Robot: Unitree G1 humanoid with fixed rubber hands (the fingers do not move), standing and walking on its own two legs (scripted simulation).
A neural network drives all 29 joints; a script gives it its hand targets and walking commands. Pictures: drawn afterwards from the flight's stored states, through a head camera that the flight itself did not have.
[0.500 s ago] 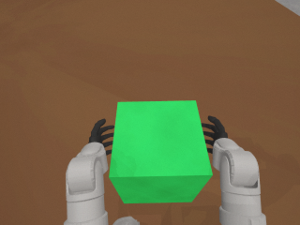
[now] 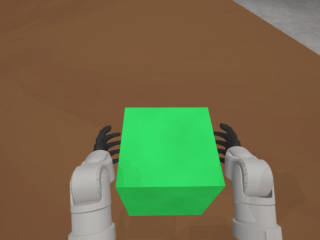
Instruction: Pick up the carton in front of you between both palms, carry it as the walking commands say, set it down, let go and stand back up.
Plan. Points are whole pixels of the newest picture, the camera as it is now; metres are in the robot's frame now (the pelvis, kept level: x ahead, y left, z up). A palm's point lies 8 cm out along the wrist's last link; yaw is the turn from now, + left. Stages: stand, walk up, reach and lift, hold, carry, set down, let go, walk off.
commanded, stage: carry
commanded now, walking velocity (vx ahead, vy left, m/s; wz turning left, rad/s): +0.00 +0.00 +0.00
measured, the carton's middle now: (166, 165) +0.31 +0.01 -0.01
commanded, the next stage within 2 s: none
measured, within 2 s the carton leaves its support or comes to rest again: neither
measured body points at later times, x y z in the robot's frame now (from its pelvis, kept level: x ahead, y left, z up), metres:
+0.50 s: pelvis +0.01 -0.03 +0.00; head +0.01 -0.04 +0.45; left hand +0.30 +0.12 +0.07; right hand +0.30 -0.18 +0.07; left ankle +0.02 +0.10 -0.74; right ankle -0.13 -0.10 -0.73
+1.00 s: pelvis -0.03 -0.02 -0.01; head -0.04 -0.02 +0.44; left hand +0.26 +0.13 +0.03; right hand +0.26 -0.17 +0.03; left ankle +0.02 +0.10 -0.74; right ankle -0.13 -0.10 -0.74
